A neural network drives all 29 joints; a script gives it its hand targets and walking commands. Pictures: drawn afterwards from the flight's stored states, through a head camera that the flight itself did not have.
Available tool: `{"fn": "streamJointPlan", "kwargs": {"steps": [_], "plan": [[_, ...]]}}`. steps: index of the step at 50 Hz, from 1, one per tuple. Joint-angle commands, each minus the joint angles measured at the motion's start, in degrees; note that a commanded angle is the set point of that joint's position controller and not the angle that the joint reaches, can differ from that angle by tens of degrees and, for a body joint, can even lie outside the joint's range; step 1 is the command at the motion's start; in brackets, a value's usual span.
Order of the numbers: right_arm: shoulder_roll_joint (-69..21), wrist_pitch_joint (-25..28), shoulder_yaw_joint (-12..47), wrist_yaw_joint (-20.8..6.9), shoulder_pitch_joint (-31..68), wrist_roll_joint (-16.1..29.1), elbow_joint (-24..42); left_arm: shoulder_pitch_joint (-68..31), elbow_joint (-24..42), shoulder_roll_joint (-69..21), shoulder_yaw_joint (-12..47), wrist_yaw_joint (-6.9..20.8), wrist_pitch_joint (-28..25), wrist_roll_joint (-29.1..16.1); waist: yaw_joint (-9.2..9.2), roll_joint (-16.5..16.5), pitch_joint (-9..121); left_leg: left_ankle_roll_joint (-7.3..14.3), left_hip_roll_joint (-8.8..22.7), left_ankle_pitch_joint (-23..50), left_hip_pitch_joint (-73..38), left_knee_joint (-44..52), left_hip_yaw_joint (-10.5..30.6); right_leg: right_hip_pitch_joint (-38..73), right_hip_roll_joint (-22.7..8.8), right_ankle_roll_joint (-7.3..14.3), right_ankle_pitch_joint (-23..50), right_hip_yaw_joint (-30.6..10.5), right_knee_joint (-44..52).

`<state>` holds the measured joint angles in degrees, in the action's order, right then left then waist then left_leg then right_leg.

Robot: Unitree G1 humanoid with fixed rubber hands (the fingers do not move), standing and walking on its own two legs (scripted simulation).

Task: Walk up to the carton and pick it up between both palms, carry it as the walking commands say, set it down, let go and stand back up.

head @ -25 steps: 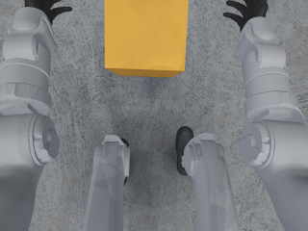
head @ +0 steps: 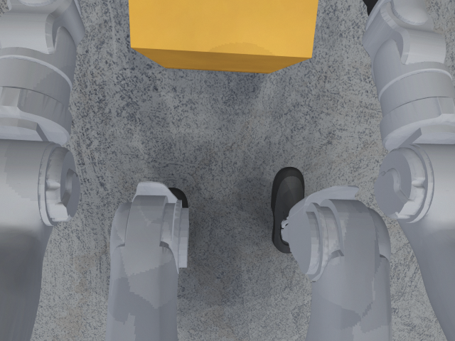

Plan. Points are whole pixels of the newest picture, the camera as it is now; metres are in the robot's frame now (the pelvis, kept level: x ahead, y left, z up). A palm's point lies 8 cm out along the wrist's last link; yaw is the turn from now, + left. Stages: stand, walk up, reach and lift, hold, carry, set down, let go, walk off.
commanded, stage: reach and lift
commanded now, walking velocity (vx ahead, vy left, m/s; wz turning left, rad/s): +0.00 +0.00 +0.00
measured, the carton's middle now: out of the picture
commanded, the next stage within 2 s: none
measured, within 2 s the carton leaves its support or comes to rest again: leaves its support in 1.76 s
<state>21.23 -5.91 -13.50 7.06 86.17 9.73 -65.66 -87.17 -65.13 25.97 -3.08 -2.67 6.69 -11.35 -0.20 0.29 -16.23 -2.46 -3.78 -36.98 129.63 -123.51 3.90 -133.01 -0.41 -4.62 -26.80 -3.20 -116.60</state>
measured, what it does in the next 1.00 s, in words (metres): stands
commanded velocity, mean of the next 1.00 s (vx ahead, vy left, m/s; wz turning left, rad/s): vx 0.00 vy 0.00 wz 0.00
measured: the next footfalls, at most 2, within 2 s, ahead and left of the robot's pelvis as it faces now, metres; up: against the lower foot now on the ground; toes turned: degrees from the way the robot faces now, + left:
none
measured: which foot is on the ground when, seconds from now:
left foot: down 0.00-1.00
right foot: down 0.00-1.00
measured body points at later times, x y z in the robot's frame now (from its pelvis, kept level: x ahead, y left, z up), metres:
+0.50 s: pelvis -0.01 +0.00 -0.02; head +0.38 +0.02 +0.20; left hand +0.58 +0.21 -0.20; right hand +0.57 -0.17 -0.20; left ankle +0.08 +0.12 -0.36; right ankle +0.13 -0.15 -0.36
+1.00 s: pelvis -0.01 +0.00 -0.01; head +0.39 +0.02 +0.19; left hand +0.58 +0.18 -0.20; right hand +0.57 -0.13 -0.22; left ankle +0.08 +0.12 -0.36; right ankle +0.13 -0.15 -0.36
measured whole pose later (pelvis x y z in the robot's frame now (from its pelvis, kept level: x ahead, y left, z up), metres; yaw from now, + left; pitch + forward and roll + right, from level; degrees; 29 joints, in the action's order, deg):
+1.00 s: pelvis -0.01 +0.00 -0.01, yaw +1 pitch +35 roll -2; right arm 17.2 -4.1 -10.5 8.4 93.3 8.8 -66.6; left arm -95.4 -66.1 22.7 -1.1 -4.9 5.9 -11.2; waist 0.0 0.0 -29.8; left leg -2.5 -3.5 -37.5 124.3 -126.7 3.3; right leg -128.0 -0.7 -4.4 -27.6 -3.6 -120.5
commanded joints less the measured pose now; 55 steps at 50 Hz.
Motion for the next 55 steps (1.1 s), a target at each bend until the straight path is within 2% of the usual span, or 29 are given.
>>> {"fn": "streamJointPlan", "kwargs": {"steps": [1, 3, 4, 6, 9, 10, 13, 16, 19, 27, 32, 41, 44, 51, 55], "plan": [[9.98, 3.2, 0.23, 0.06, 20.12, 1.02, 7.59, -21.55, 8.07, 8.84, 0.19, -0.42, -2.87, -1.0, 1.02, 2.22, 71.1, -0.99, 3.14, 22.47, -27.66, 10.41, -4.39, 45.32, 0.36, 2.56, 20.73, 6.81, -2.07], [10.73, 3.51, 0.72, 0.12, 20.69, 1.51, 7.27, -22.51, 8.32, 9.37, 0.79, -0.68, -3.09, -1.56, 1.04, 2.0, 71.78, -0.94, 3.28, 22.54, -28.35, 9.33, -4.36, 45.56, 0.1, 2.43, 20.86, 6.65, -3.03], [10.91, 3.33, 1.38, 0.23, 21.34, 2.02, 6.86, -23.81, 8.42, 10.45, 0.44, -0.74, -2.83, -1.46, -0.16, 1.75, 72.18, -0.82, 3.23, 21.47, -28.29, 9.16, -4.75, 46.72, -0.01, 2.53, 19.88, 6.24, -3.25], [11.78, 3.43, 1.77, 0.53, 23.76, 2.61, 10.35, -25.97, 11.38, 11.84, 0.59, -1.18, -2.86, -1.96, 0.07, 0.2, 76.42, -0.35, 3.16, 22.45, -30.49, 8.06, -4.95, 50.13, 0.3, 2.22, 21.06, 6.43, -3.99], [11.42, 2.68, 3.93, 0.94, 25.26, 4.39, 10.6, -28.07, 11.72, 12.33, 1.55, -1.67, -2.18, -3.25, -0.12, 0.08, 81.45, -0.18, 2.98, 23.76, -34.87, 6.87, -5.73, 54.36, 0.34, 2.28, 22.81, 6.0, -4.68], [11.64, 2.66, 3.46, 1.07, 25.69, 4.48, 11.73, -28.28, 12.43, 11.87, 1.39, -1.74, -2.03, -3.47, 1.44, 0.75, 80.53, -0.16, 2.73, 25.72, -35.63, 6.44, -5.77, 54.46, 0.64, 2.0, 24.66, 6.19, -4.95], [10.41, 2.78, 3.17, 1.24, 24.2, 4.4, 11.16, -27.03, 11.88, 9.95, 1.57, -1.64, -2.09, -3.08, 1.86, 2.09, 77.91, -0.07, 2.65, 26.67, -35.83, 6.33, -5.18, 51.59, 0.66, 2.24, 25.29, 6.17, -5.15], [9.85, 2.36, 2.8, 0.9, 22.22, 3.3, 6.31, -26.06, 8.2, 9.69, 1.7, -1.28, -1.7, -2.24, 1.81, 2.5, 71.59, -0.07, 2.85, 22.57, -33.2, 7.24, -4.96, 47.82, 0.06, 2.42, 21.32, 6.3, -4.9], [9.61, 2.55, 2.27, 0.48, 20.95, 2.2, 4.21, -24.71, 5.58, 9.32, 1.11, -0.96, -1.4, -1.17, 1.62, 2.3, 67.35, -0.12, 2.68, 20.25, -31.67, 7.89, -4.96, 45.75, 0.1, 2.57, 18.42, 6.43, -4.42], [8.11, 3.29, 0.46, 0.09, 22.17, 0.03, 5.0, -25.38, 5.45, 5.79, 1.17, -0.63, -1.58, -0.31, 2.73, 2.42, 61.49, -0.46, 2.04, 18.74, -28.25, 9.49, -4.47, 42.63, 0.57, 2.72, 16.95, 7.36, -3.27], [6.58, 3.54, 1.16, 0.21, 22.43, -0.39, 5.41, -25.55, 5.67, 4.75, 0.84, -0.75, -1.99, 0.39, 1.75, 1.43, 62.66, -0.44, 1.79, 19.25, -27.97, 9.5, -4.91, 44.74, 1.1, 2.74, 17.63, 7.24, -2.86], [3.89, 3.89, 2.27, 0.97, 23.12, -0.3, 5.77, -26.28, 6.7, 2.21, 1.0, -1.66, -2.81, 1.17, 1.27, 1.46, 66.0, -0.53, 1.27, 21.17, -29.53, 9.37, -5.35, 47.48, 2.23, 2.53, 20.04, 7.09, -2.68], [2.38, 3.94, 2.82, 1.04, 23.55, -0.6, 6.2, -26.67, 6.93, 0.31, 1.54, -1.65, -2.83, 0.83, 1.56, 1.14, 67.17, -0.52, 1.0, 21.41, -29.97, 9.24, -5.64, 49.11, 2.5, 2.49, 20.68, 7.05, -2.62], [0.4, 3.69, 2.8, 1.41, 26.63, -2.04, 7.53, -29.79, 6.75, -3.54, 3.44, -1.03, -2.04, -0.3, 3.52, 1.15, 67.46, -0.61, 0.54, 19.52, -32.13, 9.65, -5.8, 51.58, 2.86, 2.63, 19.13, 7.76, -2.08], [-8.1, 3.56, 4.09, -0.5, 29.09, -1.83, 7.13, -33.73, 7.67, -11.79, 6.16, 0.81, -1.9, -0.79, 4.18, 3.18, 65.38, -0.97, 0.24, 20.87, -33.75, 9.8, -5.71, 49.06, 3.12, 3.15, 19.33, 8.38, -2.07]]}}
